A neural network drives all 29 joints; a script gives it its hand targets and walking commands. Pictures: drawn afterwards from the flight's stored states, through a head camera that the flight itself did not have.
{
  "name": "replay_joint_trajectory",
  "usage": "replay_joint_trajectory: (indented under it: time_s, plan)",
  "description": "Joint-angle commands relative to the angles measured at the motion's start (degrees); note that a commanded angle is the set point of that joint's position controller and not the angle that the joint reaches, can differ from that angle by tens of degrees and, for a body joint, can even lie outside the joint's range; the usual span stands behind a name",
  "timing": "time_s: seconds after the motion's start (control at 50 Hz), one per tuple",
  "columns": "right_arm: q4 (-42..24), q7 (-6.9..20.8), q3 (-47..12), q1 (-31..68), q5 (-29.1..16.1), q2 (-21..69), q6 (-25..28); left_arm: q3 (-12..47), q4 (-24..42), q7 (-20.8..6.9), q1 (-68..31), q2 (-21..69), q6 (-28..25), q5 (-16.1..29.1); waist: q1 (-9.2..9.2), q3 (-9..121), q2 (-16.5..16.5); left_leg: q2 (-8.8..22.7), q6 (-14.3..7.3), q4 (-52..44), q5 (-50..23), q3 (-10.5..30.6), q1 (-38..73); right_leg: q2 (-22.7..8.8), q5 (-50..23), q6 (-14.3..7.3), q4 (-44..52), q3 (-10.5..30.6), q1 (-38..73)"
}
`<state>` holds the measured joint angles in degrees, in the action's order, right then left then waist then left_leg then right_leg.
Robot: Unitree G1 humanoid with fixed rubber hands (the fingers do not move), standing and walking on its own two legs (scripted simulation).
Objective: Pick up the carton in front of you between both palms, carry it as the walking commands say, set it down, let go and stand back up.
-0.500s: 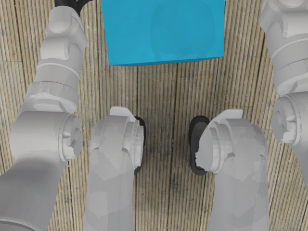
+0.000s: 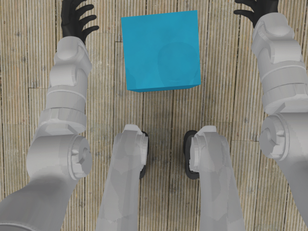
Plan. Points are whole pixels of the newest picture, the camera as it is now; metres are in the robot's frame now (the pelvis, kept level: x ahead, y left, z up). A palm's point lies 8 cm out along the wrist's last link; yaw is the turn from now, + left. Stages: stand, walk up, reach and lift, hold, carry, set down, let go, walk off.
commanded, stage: set down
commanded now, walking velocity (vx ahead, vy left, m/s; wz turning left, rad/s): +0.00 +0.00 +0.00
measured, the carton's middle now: (161, 60) +0.51 +0.02 -0.37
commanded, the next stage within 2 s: let go in 0.42 s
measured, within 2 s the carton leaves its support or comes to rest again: neither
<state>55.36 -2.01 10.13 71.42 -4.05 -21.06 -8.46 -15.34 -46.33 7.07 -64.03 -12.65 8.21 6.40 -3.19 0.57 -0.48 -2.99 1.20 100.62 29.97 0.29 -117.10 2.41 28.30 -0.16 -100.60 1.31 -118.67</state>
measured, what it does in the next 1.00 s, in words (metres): rises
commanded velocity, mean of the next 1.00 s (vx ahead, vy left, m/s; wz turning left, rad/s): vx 0.00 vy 0.00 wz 0.00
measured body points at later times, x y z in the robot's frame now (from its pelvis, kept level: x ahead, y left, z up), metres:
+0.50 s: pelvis +0.03 +0.00 +0.14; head +0.32 -0.01 +0.48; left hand +0.51 +0.21 +0.03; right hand +0.55 -0.20 +0.03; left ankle +0.10 +0.12 -0.46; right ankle +0.10 -0.11 -0.46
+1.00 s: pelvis +0.10 +0.01 +0.25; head +0.27 -0.01 +0.66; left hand +0.39 +0.23 +0.15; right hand +0.40 -0.22 +0.14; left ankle +0.10 +0.12 -0.46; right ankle +0.10 -0.11 -0.46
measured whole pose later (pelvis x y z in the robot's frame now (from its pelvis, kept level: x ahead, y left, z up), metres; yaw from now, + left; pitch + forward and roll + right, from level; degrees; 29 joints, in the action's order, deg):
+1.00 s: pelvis +0.10 +0.01 +0.25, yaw -2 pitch +26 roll +0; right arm 35.3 0.2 8.3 13.9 2.3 -10.9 -1.1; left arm -7.2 -32.9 -3.8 -9.9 -10.8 0.5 0.1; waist -2.4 5.2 0.9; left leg -1.9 -0.4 42.0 18.5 1.8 -49.4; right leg 1.8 17.0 0.0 -41.3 2.5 -50.2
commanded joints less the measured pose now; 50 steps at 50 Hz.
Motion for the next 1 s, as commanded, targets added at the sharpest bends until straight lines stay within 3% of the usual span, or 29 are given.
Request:
replay_joint_trajectory:
  time_s: [0.0, 0.38, 0.44, 0.58, 0.72, 0.98]
  plan:
    - [-8.97, 0.14, 1.0, 14.33, 0.73, -6.66, 0.04, -1.06, 8.53, -0.55, -10.7, -7.16, -0.34, -0.15, -1.02, 66.4, -4.99, -1.64, 1.91, -12.79, -17.87, -4.97, 30.06, 2.03, -17.74, 1.04, 11.08, -2.73, 45.75]
    - [-7.99, 2.53, 3.98, 6.44, 4.26, -2.81, 1.0, -4.13, 7.49, -4.57, -3.2, -4.63, -1.88, -4.16, -1.55, 58.45, -4.25, -0.96, 1.98, -34.77, -23.51, -3.66, 42.72, 1.23, -24.24, 1.57, 33.03, -0.39, 60.16]
    - [-7.47, 2.53, 4.94, 3.85, 6.06, -1.61, 1.35, -4.49, 6.92, -5.36, -1.27, -3.84, -2.28, -5.74, -0.99, 57.66, -4.02, -0.8, 2.05, -37.93, -23.87, -3.36, 45.35, 0.96, -24.92, 1.72, 36.5, -0.16, 62.54]
    - [-14.64, 0.23, 5.6, -13.23, 10.79, 3.18, 1.21, -2.83, 10.85, -8.38, 13.98, -4.62, -2.89, -10.69, -0.17, 61.61, -3.21, -0.92, 1.24, -44.77, -28.78, -2.79, 56.79, 0.83, -31.96, 2.19, 44.04, 0.25, 75.59]
    - [-26.21, 0.21, 2.76, -29.03, 8.77, 4.93, 3.56, 1.98, 18.2, -10.77, 28.71, -4.88, -4.27, -9.79, -0.34, 50.29, -0.52, 0.24, 0.17, -52.08, -32.51, -0.17, 72.84, 0.72, -30.52, 1.36, 51.89, 0.18, 78.54]
    - [-25.48, 2.34, -1.61, -60.77, 5.92, 5.37, 9.27, 7.94, 19.01, -10.48, 58.4, -3.05, -9.54, -5.81, 1.15, 32.73, 1.1, 1.74, 0.62, -62.43, -43.46, 2.82, 92.42, 0.35, -35.13, 0.75, 62.85, 0.9, 89.16]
